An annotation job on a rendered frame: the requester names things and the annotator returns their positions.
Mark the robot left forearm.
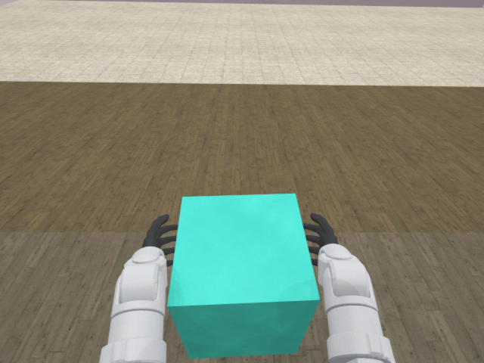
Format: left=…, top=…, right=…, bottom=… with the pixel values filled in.
left=99, top=247, right=167, bottom=363

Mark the right robot hand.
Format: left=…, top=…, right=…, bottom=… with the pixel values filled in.
left=302, top=213, right=338, bottom=266

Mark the robot right forearm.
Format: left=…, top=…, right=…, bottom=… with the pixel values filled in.
left=318, top=244, right=396, bottom=363

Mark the carton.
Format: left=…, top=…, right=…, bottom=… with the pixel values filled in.
left=167, top=194, right=320, bottom=358

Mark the left robot hand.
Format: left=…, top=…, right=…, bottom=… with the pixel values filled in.
left=141, top=214, right=178, bottom=267

